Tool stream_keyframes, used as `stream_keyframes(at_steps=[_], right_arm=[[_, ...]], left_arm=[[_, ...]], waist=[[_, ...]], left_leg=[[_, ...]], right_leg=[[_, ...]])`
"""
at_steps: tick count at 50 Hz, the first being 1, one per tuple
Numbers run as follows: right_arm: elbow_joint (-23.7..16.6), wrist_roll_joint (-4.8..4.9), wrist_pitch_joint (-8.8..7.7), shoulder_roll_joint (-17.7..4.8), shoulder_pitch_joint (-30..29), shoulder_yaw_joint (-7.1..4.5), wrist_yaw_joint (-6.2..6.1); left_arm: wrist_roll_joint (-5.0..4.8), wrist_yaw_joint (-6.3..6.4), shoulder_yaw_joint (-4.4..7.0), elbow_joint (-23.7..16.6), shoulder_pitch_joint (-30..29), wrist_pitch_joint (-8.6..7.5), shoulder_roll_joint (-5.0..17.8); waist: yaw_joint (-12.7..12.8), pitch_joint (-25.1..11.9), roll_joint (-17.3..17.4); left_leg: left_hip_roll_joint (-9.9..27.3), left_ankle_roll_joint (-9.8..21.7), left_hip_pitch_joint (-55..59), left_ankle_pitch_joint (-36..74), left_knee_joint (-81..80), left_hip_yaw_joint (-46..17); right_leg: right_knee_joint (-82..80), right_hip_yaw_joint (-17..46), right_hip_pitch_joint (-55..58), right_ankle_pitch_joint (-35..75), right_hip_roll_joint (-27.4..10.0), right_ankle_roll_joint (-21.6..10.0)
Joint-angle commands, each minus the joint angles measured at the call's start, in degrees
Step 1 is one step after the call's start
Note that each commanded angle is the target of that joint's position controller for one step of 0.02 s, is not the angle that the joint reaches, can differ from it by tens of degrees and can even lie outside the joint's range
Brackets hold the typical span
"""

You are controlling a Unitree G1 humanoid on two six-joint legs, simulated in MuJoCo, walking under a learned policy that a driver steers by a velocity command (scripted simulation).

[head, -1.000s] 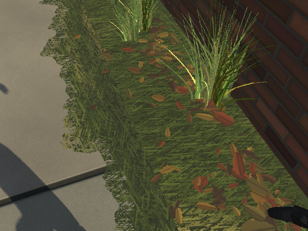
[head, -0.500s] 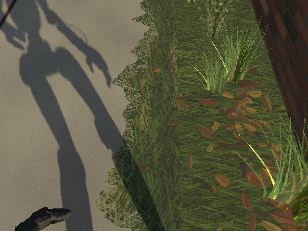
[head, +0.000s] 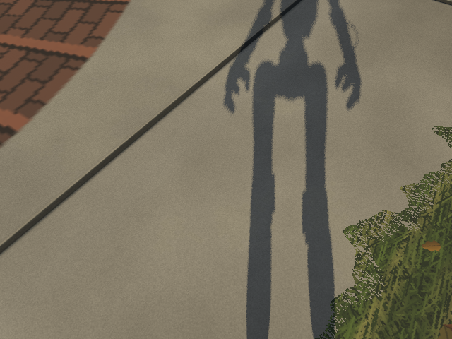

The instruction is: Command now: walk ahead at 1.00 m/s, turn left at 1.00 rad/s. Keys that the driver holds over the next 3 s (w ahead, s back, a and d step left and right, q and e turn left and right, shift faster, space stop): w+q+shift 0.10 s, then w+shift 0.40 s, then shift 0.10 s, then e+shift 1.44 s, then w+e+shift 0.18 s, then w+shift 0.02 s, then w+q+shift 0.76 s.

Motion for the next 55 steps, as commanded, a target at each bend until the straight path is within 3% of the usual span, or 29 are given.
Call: stream_keyframes(at_steps=[1, 3, 6, 8, 11, 12, 14, 15, 16, 17, 18, 19, 21, 22, 25, 28, 31, 32, 34, 35, 36, 37, 38, 39, 41, 43, 46, 50, 55], right_arm=[[-1.67, 0.31, -2.97, -8.78, 3.77, -2.51, -1.91], [-1.38, 1.30, -4.48, -7.48, 3.91, -1.91, -1.31], [-1.39, 1.15, -5.23, -8.76, 2.98, -2.73, -0.85], [0.11, 2.15, -5.69, -8.90, 6.21, -3.03, -0.11], [2.40, 2.40, -5.89, -9.76, 10.06, -3.10, -0.42], [2.83, 1.79, -5.79, -11.49, 10.34, -3.33, -0.79], [2.71, -0.13, -5.41, -12.65, 5.68, -3.43, -1.09], [1.07, -1.03, -5.92, -5.04, 4.75, -1.57, -1.38], [-1.32, 2.82, -6.45, 1.52, 16.95, 0.39, -0.50], [0.63, 1.21, -5.79, -4.00, 10.28, 0.45, -1.23], [0.19, 0.78, -5.41, -5.78, 4.29, 0.00, -0.56], [-0.64, 0.35, -5.25, -5.34, 0.47, 0.19, 0.03], [-2.56, -0.65, -4.36, -2.30, -2.56, 1.09, 1.43], [-3.06, -0.59, -3.94, -1.18, -1.74, 1.53, 1.85], [-6.83, -0.97, -3.75, -1.01, -9.96, 2.57, 2.39], [-9.02, -0.95, -5.07, 2.02, -15.56, 4.59, 3.33], [-6.78, -0.97, -5.56, 0.80, -12.97, 4.24, 3.30], [-7.88, 2.55, -6.44, -3.68, -10.91, 1.73, 2.00], [-3.86, 1.57, -6.44, -7.23, 1.53, -0.11, 0.55], [-1.72, -0.07, -5.81, -10.49, 8.81, -0.91, -0.51], [-2.97, -2.38, -5.86, -11.48, 7.64, -0.10, -0.45], [-4.66, -1.13, -5.37, -8.31, 6.47, 0.07, 0.09], [-5.87, 0.46, -5.01, -6.29, 0.60, 0.10, -0.01], [-5.05, 1.73, -5.01, -3.78, -2.94, 0.46, -0.32], [-4.33, 1.16, -5.24, -1.15, -6.25, 1.04, -0.83], [-3.80, 0.38, -5.37, -1.27, -9.44, 0.52, -1.01], [-3.08, 0.28, -5.10, -2.97, -12.15, -0.46, -2.21], [-2.76, 0.96, -3.56, -4.42, -13.35, -1.12, -3.54], [-1.84, 2.97, -1.66, -7.33, -11.23, -2.67, -2.71]], left_arm=[[1.82, 0.15, 1.61, -7.86, -2.34, -0.42, 10.16], [2.03, -0.34, 1.28, -8.96, -4.92, 1.33, 9.19], [0.17, -1.99, 0.07, -12.28, -14.39, 1.32, 6.47], [-1.17, -2.49, -0.22, -11.82, -15.74, 1.11, 5.33], [-0.57, -1.88, 0.85, -10.77, -15.52, 0.78, 8.29], [-0.45, -1.38, 1.73, -9.63, -11.51, 0.53, 10.25], [-1.15, 0.21, 4.12, -4.20, 8.40, 0.29, 14.83], [-0.04, 1.48, 5.32, -1.68, 19.85, 0.20, 19.27], [1.13, 0.26, 6.22, -0.93, 14.40, 0.32, 23.30], [0.51, -0.62, 5.65, -3.52, 4.95, 0.78, 15.81], [0.03, -0.95, 4.88, -3.72, 1.44, 0.63, 11.95], [0.56, -1.19, 4.44, -2.40, 1.21, 0.53, 10.08], [0.34, -1.02, 3.23, 1.39, 4.77, -0.21, 7.42], [-0.31, -1.06, 3.21, 2.58, 5.58, -0.78, 7.82], [-1.26, -1.22, 3.26, 4.32, 6.95, -2.07, 8.68], [-2.19, -1.60, 2.72, 5.24, 5.43, -2.79, 8.37], [-3.38, -1.71, 3.25, 7.58, 8.99, -3.25, 11.63], [-5.77, -0.05, 4.39, 6.01, 8.57, -2.99, 15.98], [-4.72, 1.05, 4.33, 5.04, 3.36, -1.12, 16.03], [-2.96, 1.18, 3.19, 2.80, 3.96, -0.71, 11.56], [-2.54, 0.55, 0.81, 4.26, 17.87, -0.44, 1.64], [-3.69, 0.29, 1.93, 4.80, 18.97, -0.36, 7.46], [-5.29, 0.61, 3.26, 2.12, 11.95, 0.09, 10.59], [-5.15, 1.44, 3.77, 0.91, 6.67, 0.82, 11.09], [-4.61, 2.00, 4.71, 0.69, 6.19, 3.13, 9.80], [-4.66, 1.97, 4.81, -0.62, 7.80, 5.02, 6.61], [-4.07, 1.82, 4.83, -4.62, 2.29, 5.92, 5.65], [-3.41, -0.16, 4.77, -6.96, -2.59, 5.70, 6.00], [-3.65, -2.66, 5.86, -11.19, -8.15, 6.91, 9.07]], waist=[[1.19, 1.33, -5.80], [1.99, 2.91, -4.75], [0.10, 5.84, -2.13], [-2.72, 3.24, 0.21], [-4.09, 0.20, 0.96], [-1.89, -2.93, 2.14], [10.58, -11.71, 2.16], [13.81, -17.59, -7.67], [1.88, -24.10, -30.87], [2.53, -13.11, -14.39], [2.84, -7.77, -5.24], [2.60, -4.33, -0.15], [1.06, -1.35, -1.88], [-0.22, -0.93, -4.25], [-0.80, 4.78, -2.94], [-1.62, 6.34, -2.98], [-2.11, 2.04, -4.53], [-4.53, -3.90, -7.59], [-12.93, -10.50, -7.26], [-13.42, -17.96, -2.25], [-5.34, -29.28, 14.89], [-6.59, -36.68, 9.83], [-5.50, -28.18, 7.15], [-4.21, -18.43, 1.95], [-0.44, -9.69, 2.24], [2.65, -7.32, 5.01], [2.95, -5.69, 4.49], [1.34, -7.01, 3.03], [-0.41, -4.96, 3.63]], left_leg=[[18.77, 10.39, 14.13, 6.97, -25.72, -34.33], [15.71, 9.63, 5.03, 8.67, -27.65, -29.61], [9.70, 5.53, -4.38, 11.80, -29.29, -22.90], [10.75, 3.02, -3.54, 19.18, -30.71, -22.28], [13.90, 0.40, 13.09, 38.07, -24.36, -22.44], [15.24, -0.79, 17.83, 48.35, -17.69, -22.76], [13.26, -3.45, 12.67, 51.54, 8.11, -20.01], [8.83, -4.44, 1.57, 23.42, 32.47, -16.53], [1.24, -6.42, -14.40, -10.84, 45.06, -14.27], [7.98, -5.02, -20.62, -4.80, 45.70, -12.96], [10.53, -5.28, -20.01, 0.45, 42.32, -12.28], [11.96, -5.38, -18.80, 1.42, 39.55, -11.70], [13.26, -5.78, -17.61, 0.91, 35.36, -12.78], [13.20, -6.19, -18.23, 0.47, 33.52, -13.15], [13.99, -7.51, -24.41, 3.63, 24.82, -11.13], [13.07, -8.16, -10.56, 16.25, 2.05, -0.76], [9.02, -6.81, 3.28, 24.26, -5.20, 1.26], [8.41, -7.32, 7.43, 23.05, -5.99, -3.98], [10.92, -6.49, 19.52, 31.85, -12.05, -6.05], [21.10, -4.91, 35.18, 50.51, -5.70, -13.51], [39.04, 6.86, 51.55, 78.03, -0.74, -33.24], [38.59, 9.50, 49.78, 73.95, -3.33, -35.33], [36.26, 8.67, 41.72, 61.37, -7.15, -27.94], [32.45, 5.57, 31.30, 53.67, -10.80, -22.40], [29.39, 2.75, 15.04, 46.97, -17.23, -14.91], [29.08, 2.78, 6.70, 40.67, -21.39, -9.00], [28.88, 2.34, 4.45, 36.93, -23.92, -2.57], [27.30, 0.75, 7.65, 32.11, -22.51, 4.85], [30.76, -2.12, 16.07, 30.67, -16.18, 6.21]], right_leg=[[-5.92, 3.30, -23.30, -3.01, -3.22, 1.03], [-14.26, 2.21, -19.02, -3.78, -4.47, 2.53], [-34.61, -1.27, -9.39, 13.68, -2.90, 2.65], [-42.61, -3.04, 0.24, 27.83, -0.44, 0.79], [-49.16, -3.69, -0.07, 26.57, 2.44, -2.29], [-49.13, -3.78, 2.98, 21.06, 4.45, -3.30], [-48.18, -3.51, 22.47, 11.68, 3.64, -4.95], [-47.82, 10.54, 33.86, -7.79, -7.69, -5.86], [-66.28, 49.46, 40.70, -19.80, -20.51, -12.55], [-68.35, 46.12, 33.17, -25.65, -17.70, -12.51], [-66.45, 34.45, 25.79, -18.09, -15.32, -12.60], [-66.62, 27.11, 19.90, -9.43, -12.56, -12.11], [-68.46, 18.74, 14.07, -3.12, -8.71, -10.89], [-69.77, 18.27, 13.11, -2.79, -9.15, -11.51], [-75.73, 10.38, 10.42, 5.91, -8.77, -12.06], [-76.70, -2.97, 3.40, 40.76, -3.19, -9.87], [-73.07, -3.33, 7.70, 55.04, -3.89, -8.29], [-66.73, -0.17, 13.34, 60.26, -5.22, -8.14], [-48.49, -0.36, 14.22, 59.89, -3.38, -4.51], [-31.40, -0.26, 4.07, 38.16, 0.63, -2.26], [-4.14, 4.15, -12.08, -17.33, 10.26, 0.44], [2.74, 11.15, -13.39, -18.21, 8.43, 0.57], [0.21, 7.66, -18.30, -14.62, 4.77, 0.88], [-3.63, 4.02, -20.31, -10.30, 2.15, 1.69], [-4.45, 2.64, -15.15, -5.73, -0.40, 2.96], [-7.14, 1.65, -12.00, -4.34, -1.78, 3.50], [-16.76, 0.47, -14.15, 3.77, -3.25, 3.28], [-30.48, -2.49, -10.36, 17.68, -2.59, 1.07], [-39.86, -6.12, -11.14, 10.69, -1.13, -2.62]])
Next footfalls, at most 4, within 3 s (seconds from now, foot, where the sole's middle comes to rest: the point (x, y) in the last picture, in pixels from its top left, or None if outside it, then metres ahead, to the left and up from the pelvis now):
0.28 right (309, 333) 0.49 -0.17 -0.74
0.70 left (206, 228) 0.84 0.13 -0.74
1.16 right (272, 197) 0.97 -0.09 -0.74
1.56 left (215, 177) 1.06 0.11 -0.74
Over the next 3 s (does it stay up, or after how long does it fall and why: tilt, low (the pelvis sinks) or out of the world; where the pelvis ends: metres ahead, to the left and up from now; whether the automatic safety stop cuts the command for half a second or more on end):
stays up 1.21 -0.45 0.02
